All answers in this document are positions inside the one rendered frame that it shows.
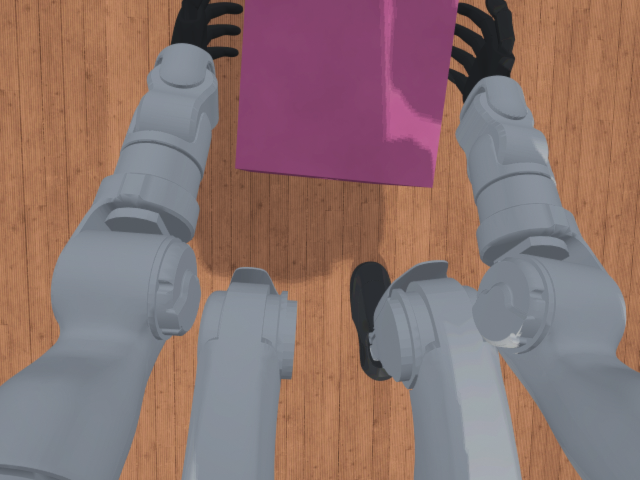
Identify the robot left hand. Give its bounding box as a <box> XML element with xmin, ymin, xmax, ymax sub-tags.
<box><xmin>171</xmin><ymin>0</ymin><xmax>243</xmax><ymax>60</ymax></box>

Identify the carton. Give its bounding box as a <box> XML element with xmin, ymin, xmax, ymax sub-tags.
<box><xmin>235</xmin><ymin>0</ymin><xmax>459</xmax><ymax>188</ymax></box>

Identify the robot left upper arm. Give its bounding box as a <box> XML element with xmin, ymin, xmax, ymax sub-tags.
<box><xmin>0</xmin><ymin>230</ymin><xmax>201</xmax><ymax>480</ymax></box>

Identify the robot right upper arm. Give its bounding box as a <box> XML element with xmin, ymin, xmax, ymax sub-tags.
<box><xmin>472</xmin><ymin>254</ymin><xmax>640</xmax><ymax>480</ymax></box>

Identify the left robot shin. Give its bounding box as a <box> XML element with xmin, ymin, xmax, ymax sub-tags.
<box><xmin>197</xmin><ymin>267</ymin><xmax>279</xmax><ymax>362</ymax></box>

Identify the right robot forearm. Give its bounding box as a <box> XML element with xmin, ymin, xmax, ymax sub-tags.
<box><xmin>455</xmin><ymin>76</ymin><xmax>609</xmax><ymax>275</ymax></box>

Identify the robot right hand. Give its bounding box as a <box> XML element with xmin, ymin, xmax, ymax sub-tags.
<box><xmin>448</xmin><ymin>0</ymin><xmax>515</xmax><ymax>104</ymax></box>

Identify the left robot forearm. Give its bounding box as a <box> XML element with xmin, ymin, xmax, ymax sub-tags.
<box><xmin>51</xmin><ymin>43</ymin><xmax>219</xmax><ymax>322</ymax></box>

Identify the right robot thigh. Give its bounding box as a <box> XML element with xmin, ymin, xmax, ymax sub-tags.
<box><xmin>381</xmin><ymin>277</ymin><xmax>522</xmax><ymax>480</ymax></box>

